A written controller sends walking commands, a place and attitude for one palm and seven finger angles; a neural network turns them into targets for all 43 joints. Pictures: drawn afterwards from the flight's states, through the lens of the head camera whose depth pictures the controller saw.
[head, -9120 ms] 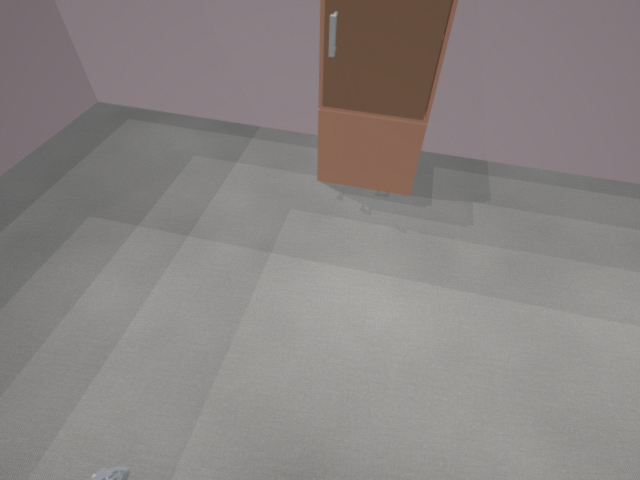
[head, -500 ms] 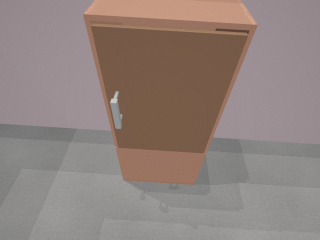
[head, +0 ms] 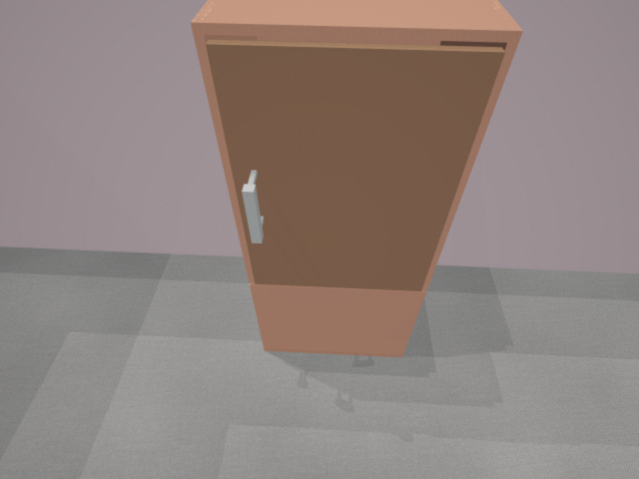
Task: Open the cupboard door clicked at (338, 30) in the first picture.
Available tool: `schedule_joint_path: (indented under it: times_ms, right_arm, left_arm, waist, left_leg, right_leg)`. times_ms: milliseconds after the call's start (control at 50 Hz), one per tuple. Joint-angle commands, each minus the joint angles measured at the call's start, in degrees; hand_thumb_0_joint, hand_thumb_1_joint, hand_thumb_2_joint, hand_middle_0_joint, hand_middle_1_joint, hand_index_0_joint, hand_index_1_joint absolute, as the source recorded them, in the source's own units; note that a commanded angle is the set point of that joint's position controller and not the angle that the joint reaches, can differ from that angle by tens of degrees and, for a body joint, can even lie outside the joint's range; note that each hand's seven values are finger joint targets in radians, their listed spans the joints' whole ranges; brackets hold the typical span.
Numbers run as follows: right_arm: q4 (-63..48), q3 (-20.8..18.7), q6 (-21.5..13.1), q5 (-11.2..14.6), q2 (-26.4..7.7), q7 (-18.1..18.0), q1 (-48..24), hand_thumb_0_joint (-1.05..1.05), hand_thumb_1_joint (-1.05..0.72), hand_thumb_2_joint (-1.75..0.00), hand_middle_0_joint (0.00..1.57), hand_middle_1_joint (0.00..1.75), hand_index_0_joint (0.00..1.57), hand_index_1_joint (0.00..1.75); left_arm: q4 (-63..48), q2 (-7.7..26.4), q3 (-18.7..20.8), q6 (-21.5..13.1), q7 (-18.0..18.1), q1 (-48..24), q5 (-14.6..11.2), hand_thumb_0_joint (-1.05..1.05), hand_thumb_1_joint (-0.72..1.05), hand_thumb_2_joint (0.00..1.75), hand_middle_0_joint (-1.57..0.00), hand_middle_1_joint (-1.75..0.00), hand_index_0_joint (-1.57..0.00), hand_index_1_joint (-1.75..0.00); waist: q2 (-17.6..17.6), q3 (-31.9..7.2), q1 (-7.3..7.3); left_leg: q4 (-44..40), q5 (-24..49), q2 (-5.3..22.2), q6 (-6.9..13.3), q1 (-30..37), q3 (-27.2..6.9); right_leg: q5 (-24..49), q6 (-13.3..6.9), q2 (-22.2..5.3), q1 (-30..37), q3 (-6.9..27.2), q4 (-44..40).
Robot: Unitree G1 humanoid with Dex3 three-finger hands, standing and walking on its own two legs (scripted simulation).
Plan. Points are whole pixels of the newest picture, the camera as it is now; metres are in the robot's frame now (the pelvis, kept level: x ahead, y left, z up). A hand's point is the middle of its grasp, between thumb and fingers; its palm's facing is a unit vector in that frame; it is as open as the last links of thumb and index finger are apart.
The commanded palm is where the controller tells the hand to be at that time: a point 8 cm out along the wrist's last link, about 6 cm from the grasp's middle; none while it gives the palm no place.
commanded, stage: come to a stop and stand still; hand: left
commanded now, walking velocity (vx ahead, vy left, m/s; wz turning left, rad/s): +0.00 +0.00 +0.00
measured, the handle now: (255, 207) +0.59 +0.17 -0.04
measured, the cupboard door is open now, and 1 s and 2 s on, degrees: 0 0 0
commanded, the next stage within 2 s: look again from close up in 0.24 s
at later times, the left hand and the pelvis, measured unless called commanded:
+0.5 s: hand out of the picture +0.03 +0.17 -0.17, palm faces -0.02 -0.98 -0.22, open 7.3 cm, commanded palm none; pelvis +0.02 -0.01 +0.01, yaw -1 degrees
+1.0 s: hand out of the picture +0.14 +0.17 -0.12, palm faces +0.18 -0.95 -0.24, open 7.4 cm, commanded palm +0.13 +0.22 -0.06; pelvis +0.04 -0.04 +0.01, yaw +0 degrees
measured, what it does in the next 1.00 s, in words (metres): shifts its weight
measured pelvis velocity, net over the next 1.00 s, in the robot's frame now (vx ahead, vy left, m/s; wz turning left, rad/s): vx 0.04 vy -0.04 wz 0.00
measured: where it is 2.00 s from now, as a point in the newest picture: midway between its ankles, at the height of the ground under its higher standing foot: outside the picture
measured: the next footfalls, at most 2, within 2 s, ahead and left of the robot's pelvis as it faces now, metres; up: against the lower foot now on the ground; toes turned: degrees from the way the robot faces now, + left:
none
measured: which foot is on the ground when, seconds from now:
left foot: down 0.00-1.00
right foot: down 0.00-1.00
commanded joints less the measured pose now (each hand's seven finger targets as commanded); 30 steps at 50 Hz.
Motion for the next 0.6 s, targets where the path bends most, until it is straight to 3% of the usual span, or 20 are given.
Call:
schedule_joint_path:
  times_ms: [0,40,140,260,580]
  right_arm:
    - [-2.8,-1.4,-1.4,-0.1,-8.1,0.0,0.7,0.0,-0.9,-0.9,0.2,0.3,0.2,0.3]
    - [-2.2,-1.3,-1.6,-0.1,-8.5,0.0,0.8,0.0,-0.9,-0.9,0.2,0.3,0.2,0.3]
    - [-0.3,-1.0,-2.1,0.1,-8.7,-0.1,1.3,0.0,-0.9,-0.9,0.2,0.3,0.2,0.3]
    - [2.4,-0.8,-2.6,0.4,-8.8,-0.4,1.7,0.0,-0.9,-0.9,0.2,0.3,0.2,0.3]
    - [6.3,-0.5,-2.7,0.5,-8.7,-0.9,1.0,0.0,-0.9,-0.9,0.2,0.3,0.2,0.3]
  left_arm:
    - [-2.4,5.8,0.7,-0.5,0.0,2.3,0.1,0.0,0.9,0.9,-0.2,-0.3,-0.2,-0.3]
    - [-2.1,6.1,0.6,-0.5,-0.1,2.3,0.0,0.0,0.9,0.9,-0.2,-0.3,-0.2,-0.3]
    - [-0.9,6.9,0.6,-1.1,-0.2,2.4,-0.1,0.0,0.9,0.9,-0.2,-0.3,-0.2,-0.3]
    - [1.1,7.8,0.6,-1.5,-0.1,2.2,-0.2,0.0,0.9,0.9,-0.2,-0.3,-0.2,-0.3]
    - [4.3,8.2,0.7,-1.9,0.0,1.4,-0.3,0.0,0.9,0.9,-0.2,-0.3,-0.2,-0.3]
  waist:
    - [-0.2,3.7,0.13]
    - [-0.2,3.4,0.11]
    - [-1.7,1.2,-0.05]
    - [-1.0,-0.3,-0.15]
    - [-1.4,-0.3,-0.34]
  left_leg:
    - [-15.7,-8.1,7.6,0.5,-4.8,-11.8]
    - [-16.1,-8.2,7.6,0.5,-4.0,-11.6]
    - [-14.4,-2.0,7.0,0.3,-0.9,-9.9]
    - [-12.1,7.0,7.0,0.2,2.5,-8.2]
    - [-10.0,13.3,7.1,-0.7,5.5,-6.5]
  right_leg:
    - [-1.4,-2.8,-1.3,-0.8,2.8,-5.0]
    - [-0.9,-2.7,-1.6,-0.9,2.8,-5.4]
    - [1.5,-2.9,-2.7,0.0,4.2,-7.1]
    - [6.4,-2.9,-3.3,1.4,4.5,-7.3]
    - [14.1,-3.5,-4.0,2.6,5.4,-7.7]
